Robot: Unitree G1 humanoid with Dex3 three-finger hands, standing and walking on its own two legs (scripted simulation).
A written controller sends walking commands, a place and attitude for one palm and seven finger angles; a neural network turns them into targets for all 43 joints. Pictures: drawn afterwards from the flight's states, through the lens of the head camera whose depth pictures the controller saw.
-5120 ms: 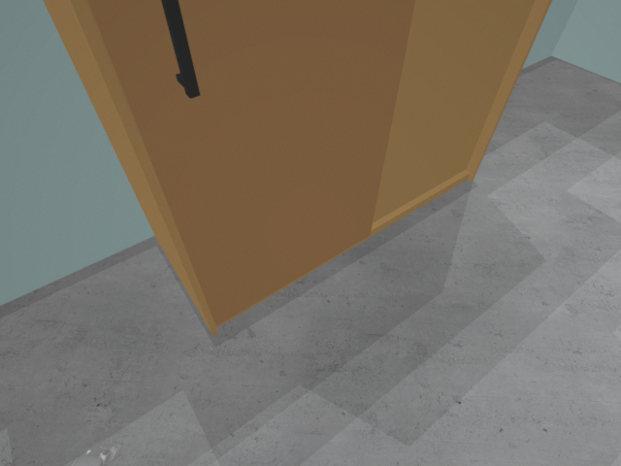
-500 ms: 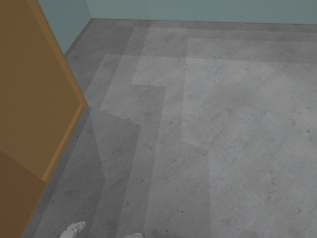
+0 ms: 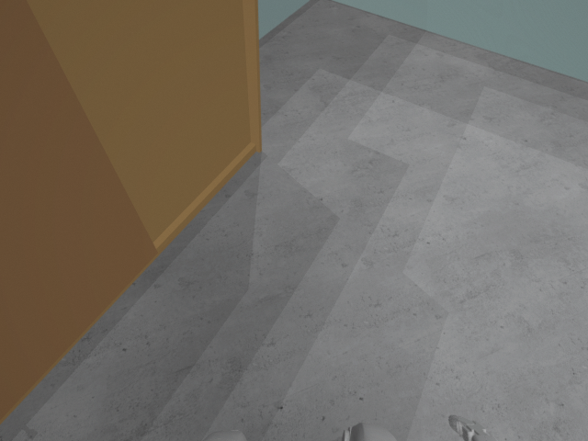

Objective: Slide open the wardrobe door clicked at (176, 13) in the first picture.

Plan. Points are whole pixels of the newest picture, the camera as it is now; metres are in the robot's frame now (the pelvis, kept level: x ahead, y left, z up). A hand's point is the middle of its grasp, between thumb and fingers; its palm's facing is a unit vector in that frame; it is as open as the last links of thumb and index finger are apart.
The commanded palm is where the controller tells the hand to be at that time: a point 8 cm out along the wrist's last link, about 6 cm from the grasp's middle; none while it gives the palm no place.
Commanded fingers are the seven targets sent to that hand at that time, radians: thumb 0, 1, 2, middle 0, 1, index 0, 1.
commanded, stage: turn to face it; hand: left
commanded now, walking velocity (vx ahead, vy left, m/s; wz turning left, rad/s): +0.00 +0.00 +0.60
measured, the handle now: out of the picture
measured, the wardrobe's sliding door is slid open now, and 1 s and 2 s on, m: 0.00 0.00 0.00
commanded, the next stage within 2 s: take the last steps up to it in 1.80 s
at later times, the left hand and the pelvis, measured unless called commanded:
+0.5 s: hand out of the picture +0.04 +0.17 -0.14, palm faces +0.30 -0.92 -0.27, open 7.4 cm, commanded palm none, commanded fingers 0.00 0.90 0.90 -0.20 -0.30 -0.20 -0.30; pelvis +0.01 -0.04 +0.01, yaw +19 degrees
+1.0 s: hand out of the picture +0.01 +0.23 -0.14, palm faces +0.56 -0.78 -0.29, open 7.4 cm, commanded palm none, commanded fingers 0.00 0.90 0.90 -0.20 -0.30 -0.20 -0.30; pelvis +0.03 -0.02 +0.01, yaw +36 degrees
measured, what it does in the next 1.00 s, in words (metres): steps on the spot, turning left: right foot, then left foot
